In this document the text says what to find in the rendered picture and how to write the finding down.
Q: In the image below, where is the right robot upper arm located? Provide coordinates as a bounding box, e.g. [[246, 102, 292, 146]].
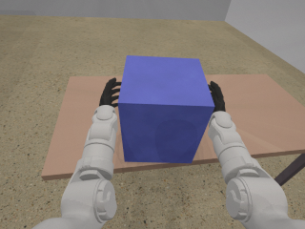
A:
[[225, 177, 305, 229]]

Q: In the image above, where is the robot right hand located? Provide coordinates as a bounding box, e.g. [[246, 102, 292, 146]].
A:
[[208, 81, 226, 113]]

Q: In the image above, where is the robot left forearm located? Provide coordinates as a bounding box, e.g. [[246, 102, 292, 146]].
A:
[[60, 105, 118, 215]]

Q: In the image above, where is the table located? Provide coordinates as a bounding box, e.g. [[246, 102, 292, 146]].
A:
[[41, 73, 305, 187]]

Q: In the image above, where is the robot left hand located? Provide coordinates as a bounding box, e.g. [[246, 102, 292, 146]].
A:
[[99, 78, 122, 108]]

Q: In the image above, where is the left robot upper arm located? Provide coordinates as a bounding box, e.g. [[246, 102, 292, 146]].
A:
[[31, 178, 117, 229]]

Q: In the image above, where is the carton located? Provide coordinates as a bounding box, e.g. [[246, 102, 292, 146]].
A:
[[117, 55, 215, 164]]

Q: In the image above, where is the robot right forearm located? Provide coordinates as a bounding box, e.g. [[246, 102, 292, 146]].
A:
[[208, 111, 288, 213]]

